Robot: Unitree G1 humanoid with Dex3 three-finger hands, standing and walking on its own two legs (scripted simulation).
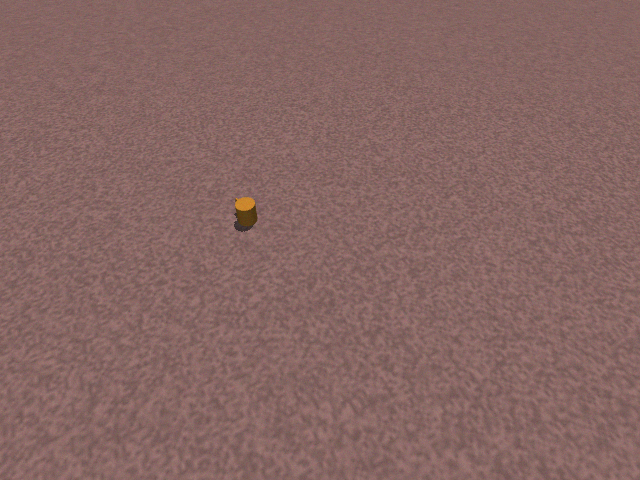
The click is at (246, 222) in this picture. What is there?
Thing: mug
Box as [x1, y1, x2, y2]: [235, 197, 256, 225]
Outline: 236,198 235,207 239,223 242,225 253,224 256,221 254,201 248,197 243,197 239,199
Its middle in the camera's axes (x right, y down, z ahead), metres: -0.34 -0.13 +1.73
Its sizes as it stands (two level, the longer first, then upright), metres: 0.121 0.087 0.096
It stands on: the floor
